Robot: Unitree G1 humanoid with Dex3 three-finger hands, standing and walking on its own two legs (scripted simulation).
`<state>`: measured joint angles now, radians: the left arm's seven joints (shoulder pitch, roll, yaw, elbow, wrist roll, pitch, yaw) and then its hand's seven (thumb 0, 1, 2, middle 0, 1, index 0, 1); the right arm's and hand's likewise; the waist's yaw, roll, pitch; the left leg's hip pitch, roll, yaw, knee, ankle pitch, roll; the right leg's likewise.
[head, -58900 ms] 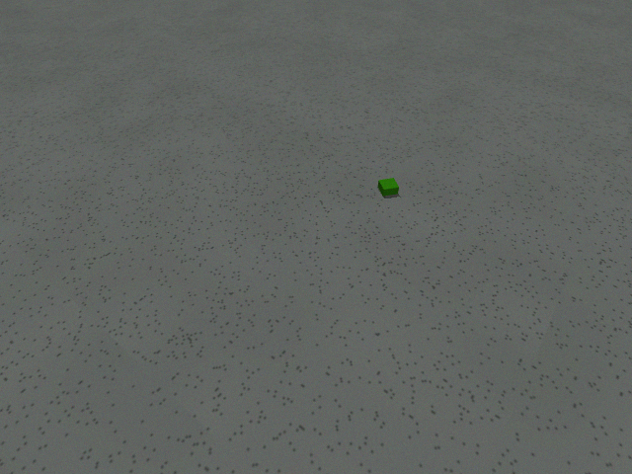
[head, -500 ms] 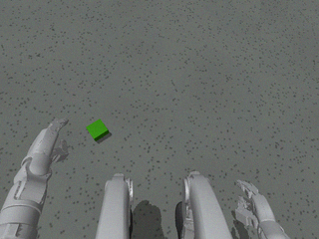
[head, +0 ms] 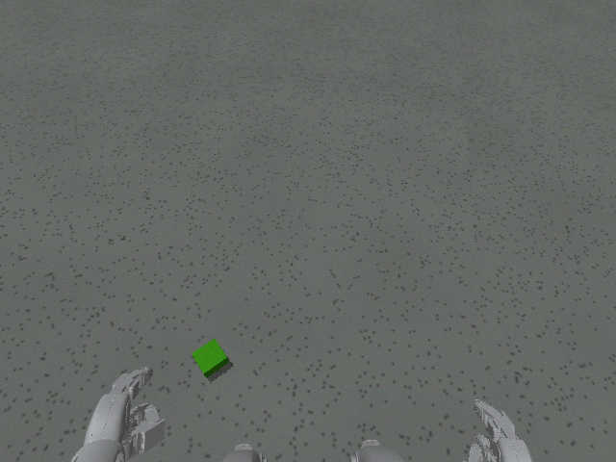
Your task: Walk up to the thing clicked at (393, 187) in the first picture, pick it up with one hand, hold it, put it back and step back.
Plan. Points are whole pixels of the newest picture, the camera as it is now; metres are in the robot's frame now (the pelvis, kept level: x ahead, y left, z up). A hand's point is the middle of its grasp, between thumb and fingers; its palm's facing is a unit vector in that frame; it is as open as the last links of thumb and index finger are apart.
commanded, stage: home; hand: left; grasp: from above
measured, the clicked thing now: (210, 358) +0.51 +0.25 -0.66
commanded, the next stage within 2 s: none
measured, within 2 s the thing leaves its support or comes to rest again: neither
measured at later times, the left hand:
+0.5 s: hand (151, 453) +0.18 +0.18 -0.02, palm faces +0.08 -0.98 -0.20, open 7.4 cm
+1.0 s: hand (154, 445) +0.18 +0.18 -0.02, palm faces +0.06 -0.98 -0.20, open 7.4 cm
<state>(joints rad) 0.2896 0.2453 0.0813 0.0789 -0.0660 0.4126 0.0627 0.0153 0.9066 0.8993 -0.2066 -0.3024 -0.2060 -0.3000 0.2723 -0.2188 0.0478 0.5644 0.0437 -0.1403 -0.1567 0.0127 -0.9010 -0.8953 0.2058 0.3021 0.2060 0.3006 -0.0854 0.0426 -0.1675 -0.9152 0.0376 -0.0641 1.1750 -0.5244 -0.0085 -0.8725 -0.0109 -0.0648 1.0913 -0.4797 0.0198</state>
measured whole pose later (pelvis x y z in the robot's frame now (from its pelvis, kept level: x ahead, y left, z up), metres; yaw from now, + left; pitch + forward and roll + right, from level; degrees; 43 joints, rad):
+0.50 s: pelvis +0.02 +0.00 +0.03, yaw +2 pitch +10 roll -3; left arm 0.50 0.22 0.04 -0.12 -0.05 0.46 0.01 0.02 0.91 0.90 -0.20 -0.30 -0.20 -0.30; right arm 0.26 -0.22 0.04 0.53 0.01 -0.25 -0.19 0.01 -0.90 -0.90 0.21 0.30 0.21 0.30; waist -0.03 0.04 -0.15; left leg -0.69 0.03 -0.07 1.01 -0.50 -0.01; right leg -0.64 -0.02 -0.07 0.94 -0.46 0.02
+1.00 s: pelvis +0.03 +0.00 +0.03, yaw +1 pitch +10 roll -3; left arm 0.50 0.22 0.03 -0.11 -0.05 0.46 0.02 0.02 0.91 0.90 -0.20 -0.30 -0.20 -0.30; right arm 0.29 -0.22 0.03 0.54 0.01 -0.23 -0.18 0.02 -0.90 -0.90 0.21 0.30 0.21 0.30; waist -0.04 0.05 -0.15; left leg -0.68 0.03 -0.06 1.01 -0.50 -0.01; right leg -0.64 -0.02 -0.06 0.94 -0.47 0.02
